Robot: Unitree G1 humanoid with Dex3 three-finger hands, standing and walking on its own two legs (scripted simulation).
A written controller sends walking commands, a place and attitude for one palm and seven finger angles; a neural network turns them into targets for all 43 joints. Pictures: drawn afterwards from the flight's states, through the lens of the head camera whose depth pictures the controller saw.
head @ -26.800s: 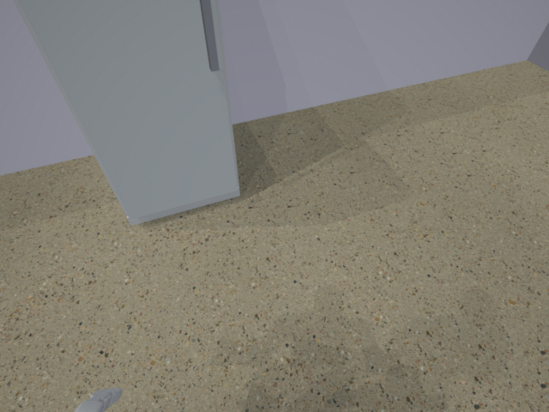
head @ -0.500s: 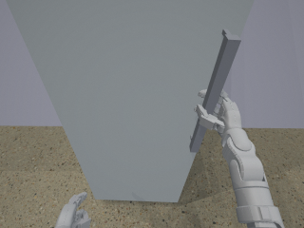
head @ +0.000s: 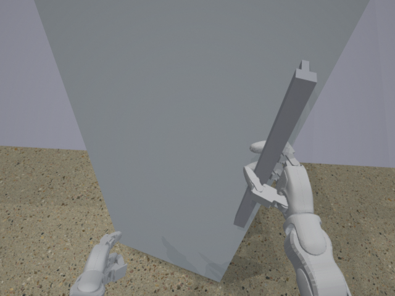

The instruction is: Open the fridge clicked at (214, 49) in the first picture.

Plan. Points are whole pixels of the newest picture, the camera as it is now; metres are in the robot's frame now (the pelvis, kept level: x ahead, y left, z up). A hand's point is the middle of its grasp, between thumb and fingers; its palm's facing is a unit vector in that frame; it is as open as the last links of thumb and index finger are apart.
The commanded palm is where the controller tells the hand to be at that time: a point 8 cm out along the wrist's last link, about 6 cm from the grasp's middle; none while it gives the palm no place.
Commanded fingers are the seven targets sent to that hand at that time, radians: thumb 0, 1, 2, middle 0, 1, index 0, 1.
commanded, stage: walk backward, drawing the door open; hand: right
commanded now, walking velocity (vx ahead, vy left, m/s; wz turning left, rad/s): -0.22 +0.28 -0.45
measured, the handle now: (264, 163) +0.33 -0.09 +0.15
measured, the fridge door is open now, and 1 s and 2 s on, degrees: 19 45 82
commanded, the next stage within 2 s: stop walking and hold the door back in 1.82 s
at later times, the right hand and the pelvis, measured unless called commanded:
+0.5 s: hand (224, 248) +0.17 -0.01 +0.14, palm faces -0.02 +0.99 -0.17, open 7.5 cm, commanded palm +0.14 -0.06 +0.15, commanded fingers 0.00 -0.90 -0.90 0.45 1.40 0.45 1.40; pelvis -0.08 +0.07 -0.02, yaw -8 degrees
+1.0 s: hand (169, 288) +0.11 +0.06 +0.13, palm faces +0.34 +0.93 -0.17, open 7.7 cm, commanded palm +0.07 +0.03 +0.14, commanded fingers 0.00 -0.90 -0.90 0.45 1.40 0.45 1.40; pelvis -0.10 +0.26 -0.03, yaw -34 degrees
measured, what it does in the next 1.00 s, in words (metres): steps to the left, turning right: left foot, then right foot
